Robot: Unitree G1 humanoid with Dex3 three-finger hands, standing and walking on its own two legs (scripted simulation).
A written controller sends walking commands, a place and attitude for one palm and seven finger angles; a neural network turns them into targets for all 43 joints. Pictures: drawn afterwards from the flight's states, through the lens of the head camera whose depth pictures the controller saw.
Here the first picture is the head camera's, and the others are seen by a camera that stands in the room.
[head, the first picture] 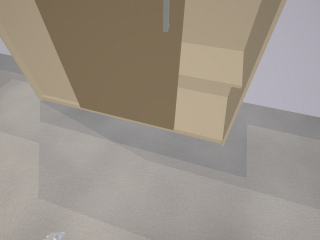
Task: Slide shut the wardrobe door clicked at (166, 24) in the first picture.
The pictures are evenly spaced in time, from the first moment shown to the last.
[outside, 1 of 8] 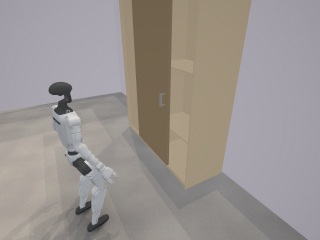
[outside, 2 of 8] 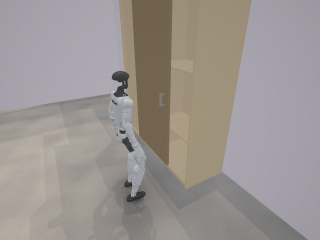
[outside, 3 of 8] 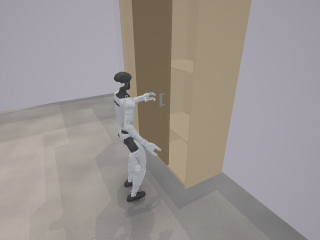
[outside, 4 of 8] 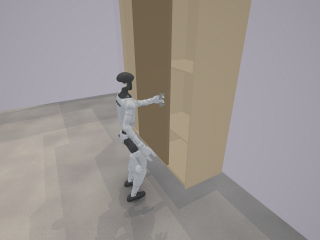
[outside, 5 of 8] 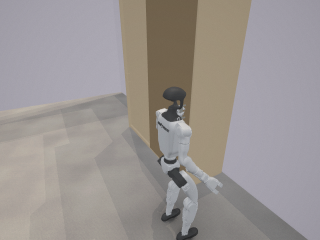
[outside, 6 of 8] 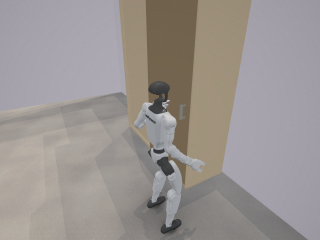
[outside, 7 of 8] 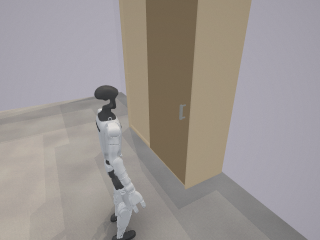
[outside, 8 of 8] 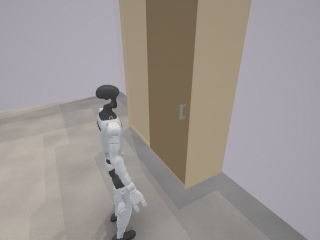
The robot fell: no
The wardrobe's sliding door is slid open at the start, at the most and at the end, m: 0.38 0.38 0.00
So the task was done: yes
